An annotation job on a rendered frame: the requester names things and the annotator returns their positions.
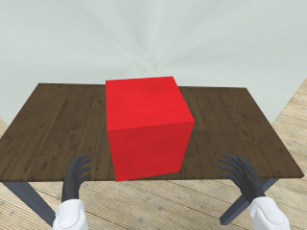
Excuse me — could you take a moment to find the robot left forearm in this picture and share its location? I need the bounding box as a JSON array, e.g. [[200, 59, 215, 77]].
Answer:
[[53, 198, 88, 230]]

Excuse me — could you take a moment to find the robot left hand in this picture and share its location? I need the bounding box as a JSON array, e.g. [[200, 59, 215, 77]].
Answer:
[[61, 153, 92, 203]]

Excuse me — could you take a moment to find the carton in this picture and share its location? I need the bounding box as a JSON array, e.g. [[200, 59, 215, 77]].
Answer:
[[106, 76, 195, 182]]

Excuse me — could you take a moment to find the robot right hand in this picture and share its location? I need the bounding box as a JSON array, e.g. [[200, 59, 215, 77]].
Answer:
[[219, 153, 266, 203]]

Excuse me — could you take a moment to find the table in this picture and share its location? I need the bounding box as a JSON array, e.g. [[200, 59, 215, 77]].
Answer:
[[0, 82, 305, 228]]

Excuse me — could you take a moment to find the robot right forearm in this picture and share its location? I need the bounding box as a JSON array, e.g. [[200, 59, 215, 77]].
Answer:
[[248, 196, 291, 230]]

